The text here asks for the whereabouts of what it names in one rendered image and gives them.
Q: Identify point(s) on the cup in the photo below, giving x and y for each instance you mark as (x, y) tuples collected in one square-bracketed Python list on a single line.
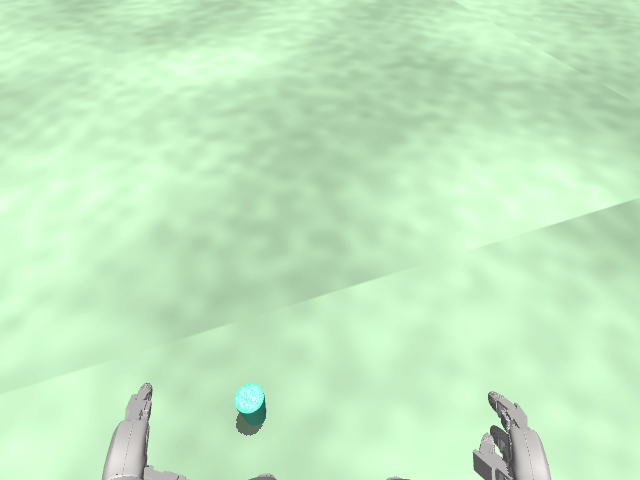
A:
[(250, 403)]

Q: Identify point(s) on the left robot hand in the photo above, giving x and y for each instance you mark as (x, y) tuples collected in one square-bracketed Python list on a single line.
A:
[(127, 453)]

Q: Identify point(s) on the right robot hand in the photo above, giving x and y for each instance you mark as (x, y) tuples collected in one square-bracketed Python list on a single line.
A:
[(524, 457)]

